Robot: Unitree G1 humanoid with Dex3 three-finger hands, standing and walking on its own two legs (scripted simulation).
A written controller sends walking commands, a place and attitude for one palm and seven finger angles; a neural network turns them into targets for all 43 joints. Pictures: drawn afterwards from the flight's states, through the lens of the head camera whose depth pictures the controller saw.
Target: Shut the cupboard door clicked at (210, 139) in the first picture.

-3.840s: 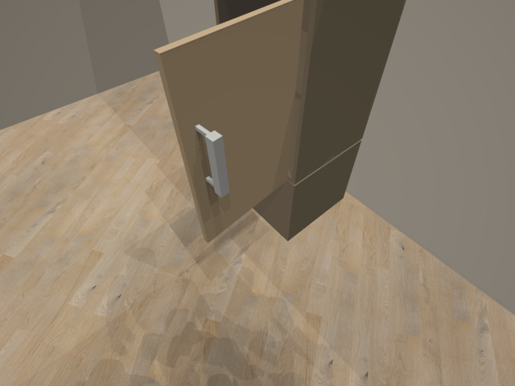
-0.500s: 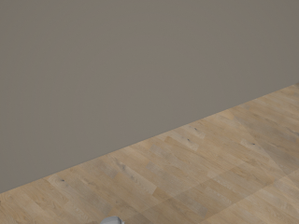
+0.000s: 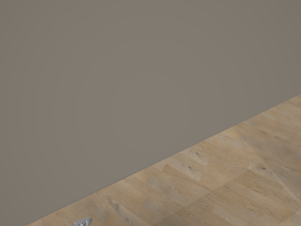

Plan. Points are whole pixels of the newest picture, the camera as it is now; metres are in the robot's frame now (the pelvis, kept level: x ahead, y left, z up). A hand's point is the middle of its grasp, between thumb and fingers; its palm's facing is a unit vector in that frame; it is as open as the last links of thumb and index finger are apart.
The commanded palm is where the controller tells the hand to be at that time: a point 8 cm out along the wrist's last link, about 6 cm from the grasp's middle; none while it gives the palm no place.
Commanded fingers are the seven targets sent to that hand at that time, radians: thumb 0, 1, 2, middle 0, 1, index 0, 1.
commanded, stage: turn to face it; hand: left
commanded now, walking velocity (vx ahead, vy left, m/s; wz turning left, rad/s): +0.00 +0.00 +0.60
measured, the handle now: out of the picture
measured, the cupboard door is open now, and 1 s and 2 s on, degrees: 95 95 95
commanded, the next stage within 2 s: none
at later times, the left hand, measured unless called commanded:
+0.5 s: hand (88, 222) +0.16 +0.20 -0.15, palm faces +0.30 -0.92 -0.25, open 7.3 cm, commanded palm none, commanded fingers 0.00 0.90 0.90 -0.20 -0.30 -0.20 -0.30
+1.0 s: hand out of the picture +0.06 +0.14 -0.17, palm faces +0.60 -0.75 -0.26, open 7.3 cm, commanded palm none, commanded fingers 0.00 0.90 0.90 -0.20 -0.30 -0.20 -0.30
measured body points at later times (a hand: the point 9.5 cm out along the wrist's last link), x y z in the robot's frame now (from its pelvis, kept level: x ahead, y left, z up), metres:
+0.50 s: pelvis +0.10 -0.03 +0.01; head +0.15 -0.02 +0.45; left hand +0.14 +0.25 -0.13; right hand +0.26 -0.26 -0.14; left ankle +0.10 +0.11 -0.73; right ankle +0.14 -0.17 -0.70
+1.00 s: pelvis +0.14 -0.07 +0.00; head +0.18 -0.03 +0.45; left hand +0.03 +0.18 -0.15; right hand +0.38 -0.21 -0.13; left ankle +0.08 +0.04 -0.72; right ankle +0.20 -0.20 -0.67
